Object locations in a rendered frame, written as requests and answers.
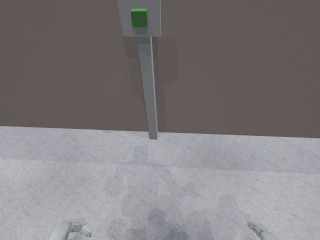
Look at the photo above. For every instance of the button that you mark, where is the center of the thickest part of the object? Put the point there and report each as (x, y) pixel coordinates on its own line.
(139, 17)

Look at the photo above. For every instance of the left robot hand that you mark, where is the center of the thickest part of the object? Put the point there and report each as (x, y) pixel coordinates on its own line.
(78, 225)

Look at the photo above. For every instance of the panel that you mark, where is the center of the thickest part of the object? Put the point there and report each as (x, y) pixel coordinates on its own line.
(145, 49)

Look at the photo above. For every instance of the right robot hand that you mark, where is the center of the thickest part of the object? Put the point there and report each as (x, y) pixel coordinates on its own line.
(261, 230)

